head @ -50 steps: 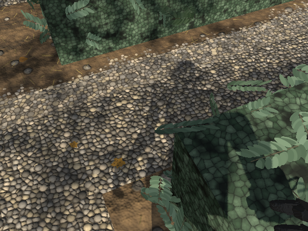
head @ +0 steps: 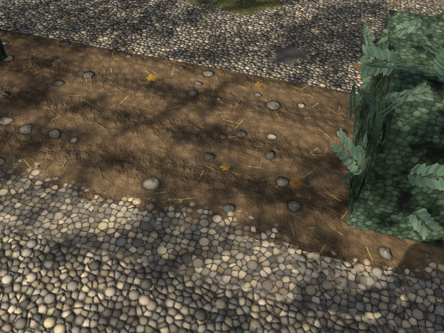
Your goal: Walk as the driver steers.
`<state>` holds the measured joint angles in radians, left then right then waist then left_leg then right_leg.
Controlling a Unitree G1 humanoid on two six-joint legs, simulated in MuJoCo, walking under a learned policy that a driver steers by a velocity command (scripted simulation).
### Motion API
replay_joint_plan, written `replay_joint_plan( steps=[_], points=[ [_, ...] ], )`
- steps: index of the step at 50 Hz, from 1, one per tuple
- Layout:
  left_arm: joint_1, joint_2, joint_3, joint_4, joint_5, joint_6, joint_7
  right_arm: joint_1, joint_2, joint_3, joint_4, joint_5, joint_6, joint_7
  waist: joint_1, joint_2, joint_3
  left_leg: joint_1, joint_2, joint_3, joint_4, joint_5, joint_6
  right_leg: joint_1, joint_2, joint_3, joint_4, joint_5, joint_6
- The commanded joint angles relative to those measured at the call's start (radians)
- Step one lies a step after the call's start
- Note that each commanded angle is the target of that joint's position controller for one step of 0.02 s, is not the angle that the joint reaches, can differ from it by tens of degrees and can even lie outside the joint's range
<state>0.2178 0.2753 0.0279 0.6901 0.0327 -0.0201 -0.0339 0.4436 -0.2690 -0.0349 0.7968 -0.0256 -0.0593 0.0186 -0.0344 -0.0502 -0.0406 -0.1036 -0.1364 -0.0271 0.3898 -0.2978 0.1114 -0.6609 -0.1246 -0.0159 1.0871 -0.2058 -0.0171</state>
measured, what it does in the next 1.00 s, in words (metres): walks ahead, turning left: right foot, then left foot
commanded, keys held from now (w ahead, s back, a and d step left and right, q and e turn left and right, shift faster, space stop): w+q+shift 0.68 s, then q+shift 0.32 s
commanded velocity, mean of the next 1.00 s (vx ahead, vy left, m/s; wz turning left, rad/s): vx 0.85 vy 0.00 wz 0.80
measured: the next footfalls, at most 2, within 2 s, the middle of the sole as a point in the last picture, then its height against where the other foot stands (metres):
right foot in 0.24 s outside the picture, level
left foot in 0.70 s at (124, 265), level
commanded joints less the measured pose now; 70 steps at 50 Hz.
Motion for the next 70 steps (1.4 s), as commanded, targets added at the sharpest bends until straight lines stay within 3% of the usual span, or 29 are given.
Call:
replay_joint_plan(
  steps=[1,8,11,12,13,14,15,17,21,25,30,33,34,35,36,37,40,41,43,46,51,54,55,56,57,58,59,62,70],
  points=[
    [-0.161,0.102,0.023,-0.098,0.003,-0.007,0.0,0.006,-0.121,-0.029,-0.036,0.014,-0.031,-0.002,-0.007,0.092,0.187,-0.036,0.25,-0.266,-0.318,0.072,0.116,-0.165,-0.021,0.011,-0.161,0.127,0.017],
    [-0.316,0.069,-0.003,-0.143,0.0,-0.023,-0.008,0.054,-0.178,-0.035,0.039,0.036,-0.047,-0.03,-0.012,0.059,0.158,0.096,0.245,-0.227,-0.296,0.81,0.103,0.107,0.118,-0.066,-0.5,0.294,-0.023],
    [-0.044,0.153,0.028,-0.075,-0.007,-0.033,0.028,0.034,-0.256,-0.047,0.068,0.008,-0.033,-0.034,0.117,0.119,-0.041,0.151,0.248,-0.233,0.101,1.273,0.071,0.48,0.202,-0.066,-0.504,0.075,-0.057],
    [0.196,0.188,0.046,-0.011,-0.01,-0.038,0.051,-0.04,-0.258,-0.05,0.061,-0.001,-0.033,-0.029,0.25,0.108,-0.137,-0.009,0.212,-0.214,0.378,1.134,0.059,0.765,0.125,-0.009,-0.516,0.048,-0.077],
    [0.342,0.274,0.073,0.01,0.025,-0.041,0.075,-0.005,-0.145,-0.026,0.033,0.011,-0.044,-0.021,0.255,-0.053,-0.279,-0.257,0.115,-0.168,0.751,0.695,0.042,1.052,-0.107,0.268,-0.524,-0.308,-0.12],
    [0.271,0.284,0.081,0.007,0.025,-0.041,0.062,0.052,-0.086,-0.007,-0.001,0.052,-0.047,-0.016,0.15,-0.369,-0.433,-0.487,-0.02,-0.127,1.042,-0.119,0.015,1.17,-0.336,0.805,-0.725,-0.441,-0.215],
    [0.159,0.191,0.071,-0.009,0.013,-0.037,0.051,-0.048,-0.166,-0.016,0.012,0.013,-0.038,-0.024,0.146,-0.164,-0.259,-0.579,0.072,-0.122,1.06,-0.033,0.041,1.009,-0.277,0.738,-0.771,-0.507,-0.195],
    [0.097,0.089,0.048,0.023,0.014,-0.043,0.047,-0.148,-0.138,-0.016,0.003,-0.002,-0.019,-0.004,0.112,0.045,-0.028,-0.584,0.167,-0.084,0.987,0.052,0.038,0.727,-0.237,0.475,-0.827,-0.349,-0.177],
    [0.13,0.051,0.033,0.115,0.0,-0.082,0.025,-0.217,-0.018,0.007,-0.07,-0.012,0.044,0.039,0.019,0.012,0.137,-0.613,0.252,-0.078,0.925,0.027,0.006,0.482,-0.225,0.17,-0.943,-0.164,-0.122],
    [0.062,0.076,0.039,0.124,-0.003,-0.108,0.022,-0.363,-0.026,0.017,-0.159,0.003,0.05,0.066,-0.031,-0.018,0.203,-0.592,0.264,0.0,0.671,0.255,0.0,0.384,-0.125,-0.175,-1.007,0.111,-0.055],
    [0.148,0.185,0.061,0.141,-0.018,-0.102,0.038,-0.427,-0.058,0.006,-0.167,0.005,0.032,0.077,-0.025,0.011,0.157,-0.402,0.141,0.194,0.379,0.367,0.078,0.628,-0.111,-0.313,-0.946,0.811,-0.047],
    [0.097,0.271,0.086,0.106,-0.006,-0.04,0.051,-0.037,-0.158,-0.045,-0.059,0.016,0.029,0.037,-0.22,-0.072,-0.076,-0.023,0.032,0.188,0.36,0.132,0.126,0.69,-0.151,-0.288,-0.387,1.209,-0.045],
    [0.088,0.258,0.084,0.096,0.002,-0.028,0.049,0.131,-0.208,-0.079,0.006,0.012,0.036,0.015,-0.27,-0.026,-0.156,0.232,0.011,0.123,0.305,0.076,0.138,0.545,-0.129,-0.27,-0.071,0.998,-0.026],
    [0.086,0.142,0.065,0.076,0.004,-0.029,0.034,0.006,-0.268,-0.105,-0.006,0.029,0.052,-0.007,-0.151,0.228,-0.041,0.285,0.132,-0.125,0.212,0.075,0.145,0.262,0.062,-0.24,0.305,-0.072,0.023],
    [0.171,0.105,0.045,-0.054,-0.022,-0.045,0.028,-0.06,-0.395,-0.121,-0.07,-0.014,0.06,-0.003,-0.027,0.367,-0.23,0.549,0.38,-0.719,0.046,0.238,0.373,-0.101,0.176,-0.074,0.622,-0.341,0.083],
    [0.074,0.132,0.035,-0.065,-0.018,-0.069,0.038,-0.031,-0.352,-0.123,-0.089,-0.012,0.056,-0.014,-0.072,0.137,-0.254,0.54,0.391,-0.779,-0.051,0.354,0.358,-0.163,0.12,0.055,0.591,-0.255,0.068],
    [0.014,0.112,0.018,-0.055,0.005,-0.058,0.049,-0.105,-0.231,-0.091,-0.053,0.022,0.023,-0.041,0.039,-0.033,0.017,0.096,0.289,-0.462,-0.022,0.779,0.257,-0.025,0.018,0.067,0.325,-0.214,0.074],
    [-0.065,0.139,0.046,-0.093,-0.04,-0.096,0.059,-0.176,-0.149,-0.075,-0.131,0.069,-0.012,-0.016,0.046,-0.107,-0.062,0.052,0.27,-0.543,-0.065,0.676,0.267,0.043,0.066,0.162,0.317,-0.219,0.083],
    [-0.087,0.133,0.049,-0.112,-0.025,-0.102,0.064,-0.238,-0.181,-0.083,-0.133,0.084,-0.025,-0.014,0.101,-0.087,-0.015,-0.043,0.23,-0.452,-0.086,0.696,0.241,0.055,0.042,0.153,0.098,-0.203,0.097],
    [-0.254,0.059,0.03,-0.174,-0.009,-0.108,0.056,-0.202,-0.165,-0.09,-0.125,0.073,0.015,-0.057,0.053,-0.023,0.034,-0.201,0.071,-0.304,-0.011,0.845,0.124,0.126,0.164,0.041,-0.273,-0.013,0.102],
    [-0.307,0.065,0.056,-0.207,-0.053,-0.102,0.035,-0.117,-0.127,-0.096,-0.102,0.062,0.073,-0.094,0.009,0.146,-0.051,-0.296,-0.005,-0.39,0.137,0.519,-0.076,0.464,0.3,0.046,-0.599,0.353,0.083],
    [-0.054,0.119,0.089,-0.163,-0.049,-0.084,0.062,-0.216,-0.074,-0.078,-0.164,0.051,0.048,-0.062,0.158,0.142,-0.218,-0.259,-0.005,-0.352,0.514,0.244,-0.07,0.782,0.108,0.172,-0.653,0.33,-0.004],
    [0.077,0.14,0.088,-0.152,-0.053,-0.073,0.067,-0.139,0.019,-0.043,-0.178,0.01,0.045,-0.043,0.153,-0.009,-0.33,-0.371,-0.038,-0.268,0.755,-0.36,-0.051,0.988,-0.098,0.381,-0.559,0.236,-0.042],
    [0.082,0.225,0.1,-0.137,-0.031,-0.089,0.061,0.069,-0.039,-0.044,-0.207,0.074,0.047,-0.024,0.039,-0.31,-0.418,-0.615,0.021,-0.25,1.007,-0.362,-0.053,1.11,-0.395,1.016,-0.728,-0.395,-0.29],
    [-0.005,0.133,0.098,-0.185,-0.033,-0.091,0.068,0.001,-0.126,-0.057,-0.174,0.09,0.057,-0.025,0.081,-0.176,-0.294,-0.71,0.117,-0.186,1.081,-0.188,-0.079,0.99,-0.335,1.054,-0.822,-0.811,-0.289],
    [-0.044,0.097,0.068,-0.163,0.014,-0.057,0.074,-0.151,-0.208,-0.071,-0.18,-0.059,0.049,0.006,0.077,0.108,-0.159,-0.61,0.052,-0.097,1.013,-0.11,-0.062,0.691,-0.257,0.864,-0.864,-0.695,-0.225],
    [-0.05,0.106,0.07,-0.148,0.03,-0.043,0.078,-0.193,-0.176,-0.078,-0.193,-0.058,0.046,0.017,0.048,0.178,-0.076,-0.565,0.086,-0.097,0.952,-0.088,-0.06,0.576,-0.211,0.701,-0.871,-0.565,-0.176],
    [0.001,0.116,0.068,-0.061,0.006,-0.048,0.056,-0.224,-0.093,-0.048,-0.224,-0.042,0.063,0.057,0.036,0.009,0.001,-0.546,0.153,-0.066,0.869,-0.045,-0.041,0.452,-0.094,0.388,-0.909,-0.348,-0.113],
    [0.151,0.149,0.072,0.032,-0.003,-0.078,0.029,-0.384,-0.104,-0.026,-0.297,-0.019,0.074,0.06,0.066,-0.028,0.064,-0.78,0.216,-0.084,0.819,0.176,-0.072,0.548,-0.173,0.143,-0.988,-0.263,-0.11]
  ],
)
Keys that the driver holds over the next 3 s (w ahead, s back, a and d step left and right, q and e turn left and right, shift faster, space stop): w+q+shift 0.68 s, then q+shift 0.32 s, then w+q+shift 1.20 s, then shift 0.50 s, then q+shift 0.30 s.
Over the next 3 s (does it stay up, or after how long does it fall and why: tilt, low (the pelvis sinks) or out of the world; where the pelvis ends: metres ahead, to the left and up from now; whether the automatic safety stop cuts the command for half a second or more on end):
stays up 0.76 1.49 0.00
